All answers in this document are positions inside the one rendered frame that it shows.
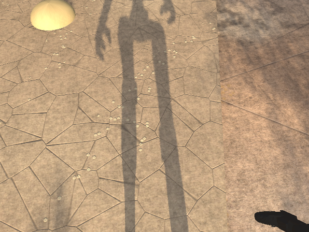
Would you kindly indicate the right robot hand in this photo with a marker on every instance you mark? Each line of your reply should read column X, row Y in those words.
column 283, row 220

